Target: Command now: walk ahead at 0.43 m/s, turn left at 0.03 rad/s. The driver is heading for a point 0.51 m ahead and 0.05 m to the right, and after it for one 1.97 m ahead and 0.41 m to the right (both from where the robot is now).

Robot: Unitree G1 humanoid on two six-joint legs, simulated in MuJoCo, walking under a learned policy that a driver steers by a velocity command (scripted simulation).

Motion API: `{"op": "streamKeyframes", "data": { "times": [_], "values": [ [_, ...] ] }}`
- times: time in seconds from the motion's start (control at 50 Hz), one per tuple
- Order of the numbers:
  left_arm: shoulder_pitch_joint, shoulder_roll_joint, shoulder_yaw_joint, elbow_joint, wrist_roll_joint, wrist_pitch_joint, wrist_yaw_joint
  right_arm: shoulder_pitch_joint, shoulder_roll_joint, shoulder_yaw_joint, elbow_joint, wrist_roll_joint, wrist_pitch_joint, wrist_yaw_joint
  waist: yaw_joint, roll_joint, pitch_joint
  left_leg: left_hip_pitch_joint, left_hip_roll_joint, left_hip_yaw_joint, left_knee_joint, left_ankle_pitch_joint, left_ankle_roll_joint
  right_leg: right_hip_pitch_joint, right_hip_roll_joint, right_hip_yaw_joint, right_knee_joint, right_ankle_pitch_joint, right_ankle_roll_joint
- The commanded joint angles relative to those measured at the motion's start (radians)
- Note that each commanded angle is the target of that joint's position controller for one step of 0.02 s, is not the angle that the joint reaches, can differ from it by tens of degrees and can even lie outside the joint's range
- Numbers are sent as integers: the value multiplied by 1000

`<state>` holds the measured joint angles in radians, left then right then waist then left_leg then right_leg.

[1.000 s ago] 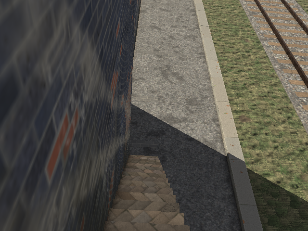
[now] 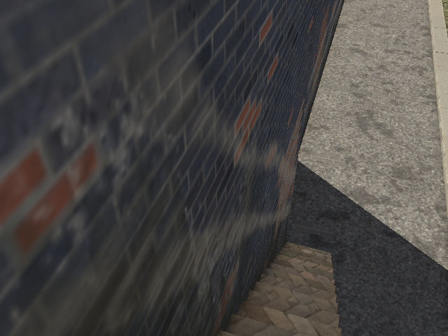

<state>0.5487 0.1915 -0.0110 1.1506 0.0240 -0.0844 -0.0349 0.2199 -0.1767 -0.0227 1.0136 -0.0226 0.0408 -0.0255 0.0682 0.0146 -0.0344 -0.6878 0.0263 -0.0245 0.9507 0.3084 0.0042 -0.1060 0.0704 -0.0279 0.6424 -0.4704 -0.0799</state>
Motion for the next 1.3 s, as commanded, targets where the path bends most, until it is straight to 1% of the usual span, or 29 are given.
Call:
{"op": "streamKeyframes", "data": {
  "times": [0.02, 0.08, 0.18, 0.26, 0.3, 0.32, 0.34, 0.38, 0.4, 0.44, 0.46, 0.5, 0.52, 0.54, 0.58, 0.64, 0.7, 0.74, 0.78, 0.8, 0.82, 0.84, 0.88, 0.94, 1.0, 1.06, 1.12, 1.2, 1.3],
  "values": [
    [75, 161, 31, -14, 21, -23, 8, -222, -136, -31, -86, 8, -32, -8, 74, -117, 265, -292, 32, -94, -188, -14, 20, 117, -297, 394, -222, 93, -172],
    [16, 93, 7, -62, 34, -11, 23, -313, -67, -11, -108, 9, -69, 17, 83, -17, 246, -77, 58, -36, -385, 109, 5, -37, -239, 343, -135, 91, -157],
    [29, 82, 4, -77, 52, 21, 15, -124, -106, -36, -69, 34, -99, 18, 101, 7, 203, 277, 76, 12, -702, 147, -4, -60, -105, 232, 143, 211, -149],
    [-98, 172, 45, -121, 49, 84, 40, 319, -183, -68, 57, 33, -139, -21, -80, -63, 63, 666, 231, -65, -830, 334, -46, -107, -64, 262, 612, 305, -122],
    [21, 67, 46, -130, -2, 109, 31, 236, -287, -79, 8, 10, -129, -35, 8, 146, 13, 865, 266, 21, -579, 580, -90, -311, 102, 90, 1020, -425, -74],
    [148, 7, 43, -123, -8, 128, 47, 309, -317, -86, 27, 22, -117, -30, 36, 275, -89, 1168, 382, -82, -210, 826, 19, -640, 79, 62, 1252, -621, -51],
    [145, 38, 34, -120, 27, 143, 59, 434, -294, -84, 43, 53, -107, -16, -17, 218, -163, 1223, 493, -223, -144, 844, 107, -811, 29, 86, 1345, -584, -16],
    [-78, 64, 32, -170, 50, 158, 51, 406, -263, -63, 11, 82, -117, -43, -66, 200, -115, 907, 566, -427, -425, 280, 233, -786, -12, 115, 1230, -314, 57],
    [-169, 99, 41, -192, 78, 171, 40, 368, -250, -50, -13, 84, -136, -54, -76, 133, -1, 723, 537, -388, -470, 103, 220, -743, -46, 139, 1157, -217, 56],
    [-235, 95, 47, -240, 69, 190, 38, 324, -228, -36, -45, 57, -165, -51, -54, 173, 127, 492, 414, -191, -435, -7, 96, -709, -71, 200, 858, 155, 58],
    [-232, 75, 45, -239, 50, 207, 22, 328, -176, -25, -62, 78, -172, -55, -27, 134, 154, 361, 371, -124, -477, -56, 80, -655, -56, 180, 737, 305, 77],
    [-249, 1, 20, -303, 55, 213, 9, 262, -167, -16, -68, 94, -190, -66, 10, 174, 151, 261, 364, -47, -447, -60, 71, -550, -76, 155, 505, 465, 114],
    [-232, 10, 29, -291, 51, 209, 9, 244, -202, -23, -101, 81, -194, -57, 12, 185, 96, 209, 378, -13, -371, 9, 74, -444, -48, 98, 629, 533, 105],
    [-317, 85, 51, -332, 47, 203, 3, 220, -168, -30, -104, 116, -208, -62, 2, 183, 74, 256, 293, 55, -358, -309, 41, -494, -78, 158, 473, 838, 92],
    [-388, 68, 52, -401, 52, 206, -4, 197, -152, -25, -106, 120, -202, -91, -8, 188, 116, 196, 298, 59, -315, -570, 30, -463, -82, 165, 366, 1022, 76],
    [-415, 47, 36, -422, 45, 199, -20, 226, -106, -6, -68, 100, -213, -77, -28, 147, 131, 91, 270, 105, -134, -932, 26, -378, -72, 151, 187, 1154, 117],
    [-518, 25, 16, -431, -16, 135, -11, 387, -123, -29, -28, 28, -150, -61, -203, 118, 191, 260, 278, 157, 16, -801, 68, -348, -126, 61, -233, 1065, 104],
    [-358, 70, 43, -352, -8, 102, -10, 298, -189, -63, -58, 26, -107, -49, -122, 145, 98, 131, 310, 167, 240, -692, 66, -87, -115, 60, -107, 965, 73],
    [-89, 86, 62, -277, -16, 39, -32, 320, -261, -92, -48, 4, -49, -54, 37, -82, 78, 246, 192, 208, 649, -892, 89, 11, -144, 186, -603, 680, 61],
    [-51, 170, 74, -207, 15, 23, -36, 451, -170, -85, -17, 4, -39, -60, -87, -378, 30, -47, 122, 195, 951, -1212, 65, 291, -169, 83, -262, 1325, 127],
    [1, 282, 97, -228, 10, 44, -39, 410, -160, -72, -86, 27, -54, -36, -85, -507, -66, -485, 97, 182, 1207, -1291, 7, 603, -260, 143, 221, 1984, 103],
    [33, 330, 126, -275, -41, 82, -21, 334, -201, -76, -112, 53, -64, -30, 0, -460, -177, -563, 119, 185, 1294, -1130, 1, 603, -345, 260, 198, 2004, 105],
    [-83, 322, 159, -313, -7, 103, -2, 193, -199, -77, -143, 82, -70, -42, 70, -352, -256, -512, 148, 32, 1113, -848, -10, 361, -415, 590, -15, 919, -119],
    [-107, 162, 91, -304, 51, 87, 10, 110, -179, -99, -136, 32, -35, -47, 5, -234, -26, -444, 72, -40, 958, -596, -44, -26, -331, 540, -25, 644, -145],
    [-246, 99, 43, -319, -5, 72, 53, 29, -108, -69, -180, -4, -7, -55, -74, -150, 62, -332, 6, -10, 534, -350, -106, -273, -262, 517, -31, 709, -75],
    [-366, 167, 52, -349, 9, 64, 58, 126, -129, -77, -158, 6, 3, -48, -143, -203, -32, -33, -65, 38, 440, -133, -97, -386, -196, 477, -15, 773, -53],
    [-286, 148, 30, -347, -27, 68, 73, -96, -160, -84, -273, -9, -19, -39, -77, -145, 3, -237, -54, -64, 350, -144, -116, -186, -191, 627, 3, 519, -162],
    [-294, 106, 5, -374, -37, 54, 57, -88, -154, -69, -287, 19, -35, -44, -96, -124, 36, -92, 28, -189, 232, -232, -122, -226, -262, 673, -48, 516, -231],
    [-421, 72, -26, -370, -45, 66, 31, 98, -118, -29, -202, 66, -55, 13, -138, -176, 92, 487, 123, -150, -343, -177, -22, -510, -169, 378, -2, 314, -53]
  ]
}}
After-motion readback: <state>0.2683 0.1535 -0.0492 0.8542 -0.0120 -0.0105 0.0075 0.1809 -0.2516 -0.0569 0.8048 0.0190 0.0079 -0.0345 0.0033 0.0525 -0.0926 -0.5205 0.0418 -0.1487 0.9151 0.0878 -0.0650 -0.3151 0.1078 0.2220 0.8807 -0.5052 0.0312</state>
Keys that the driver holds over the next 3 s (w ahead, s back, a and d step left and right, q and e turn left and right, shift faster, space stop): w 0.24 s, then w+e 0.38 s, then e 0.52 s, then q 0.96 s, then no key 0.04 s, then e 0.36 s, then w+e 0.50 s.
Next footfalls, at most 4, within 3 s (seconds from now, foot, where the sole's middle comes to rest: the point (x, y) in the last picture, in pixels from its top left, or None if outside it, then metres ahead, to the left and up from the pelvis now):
0.28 left None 0.27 0.17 -0.97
0.78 right None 0.42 -0.21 -1.18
1.32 left None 0.63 0.06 -1.21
1.92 left None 0.70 0.02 -1.40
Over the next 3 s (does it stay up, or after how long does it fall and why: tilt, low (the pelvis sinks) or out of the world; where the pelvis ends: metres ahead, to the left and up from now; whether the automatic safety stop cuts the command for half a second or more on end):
stays up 0.42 -0.14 -0.41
